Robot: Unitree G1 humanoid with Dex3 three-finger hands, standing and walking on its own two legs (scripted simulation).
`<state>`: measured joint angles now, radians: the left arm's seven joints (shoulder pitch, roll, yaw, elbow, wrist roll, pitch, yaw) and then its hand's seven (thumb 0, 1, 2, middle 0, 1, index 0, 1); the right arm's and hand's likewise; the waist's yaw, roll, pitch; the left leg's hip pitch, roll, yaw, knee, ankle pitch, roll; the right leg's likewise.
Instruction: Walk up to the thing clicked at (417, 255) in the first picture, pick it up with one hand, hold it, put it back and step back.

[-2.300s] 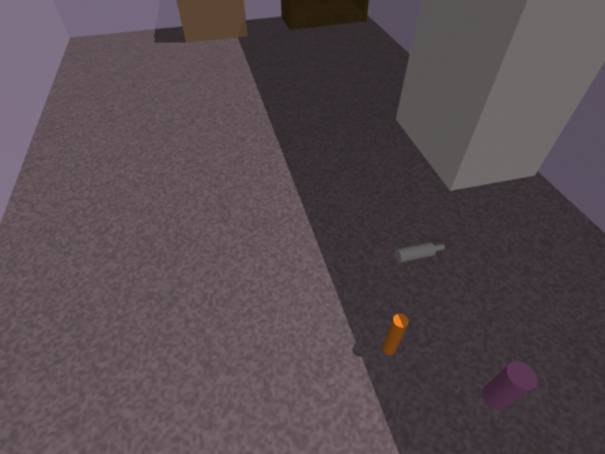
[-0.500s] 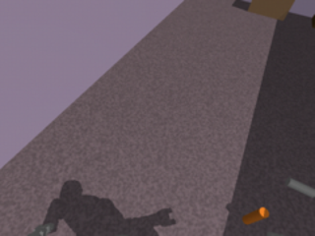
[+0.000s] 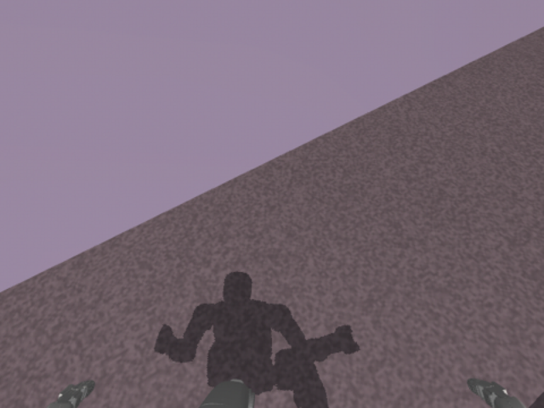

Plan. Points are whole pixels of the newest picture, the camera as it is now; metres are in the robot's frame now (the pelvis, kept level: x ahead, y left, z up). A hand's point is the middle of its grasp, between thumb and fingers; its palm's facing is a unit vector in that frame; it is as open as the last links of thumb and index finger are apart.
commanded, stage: walk up
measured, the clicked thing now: out of the picture -0.05 -1.03 -0.74
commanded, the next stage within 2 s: stand in 1.98 s
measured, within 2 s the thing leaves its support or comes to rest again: neither
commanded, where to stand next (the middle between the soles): +0.08 +0.04 m, yaw +48 degrees
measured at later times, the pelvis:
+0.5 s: pelvis +0.02 +0.01 -0.03, yaw +23 degrees
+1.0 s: pelvis +0.02 +0.01 -0.02, yaw +40 degrees
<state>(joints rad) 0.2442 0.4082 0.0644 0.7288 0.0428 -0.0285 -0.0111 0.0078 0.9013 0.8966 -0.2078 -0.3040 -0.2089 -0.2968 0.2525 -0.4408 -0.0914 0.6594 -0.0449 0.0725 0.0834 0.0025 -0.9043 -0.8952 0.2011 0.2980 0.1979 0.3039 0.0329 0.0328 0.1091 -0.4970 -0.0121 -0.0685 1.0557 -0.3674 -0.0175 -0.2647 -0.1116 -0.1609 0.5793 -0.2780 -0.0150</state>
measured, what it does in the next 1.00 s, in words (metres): steps on the spot, turning left: left foot, then right foot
